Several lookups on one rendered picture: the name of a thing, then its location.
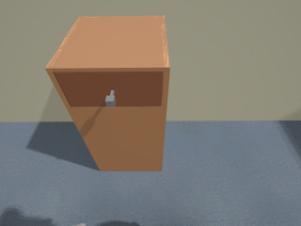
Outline drawer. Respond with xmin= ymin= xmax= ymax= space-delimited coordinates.
xmin=55 ymin=71 xmax=163 ymax=107

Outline cabinet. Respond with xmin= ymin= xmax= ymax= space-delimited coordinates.
xmin=45 ymin=15 xmax=170 ymax=171

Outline handle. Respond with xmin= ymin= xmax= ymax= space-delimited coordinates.
xmin=105 ymin=90 xmax=116 ymax=107

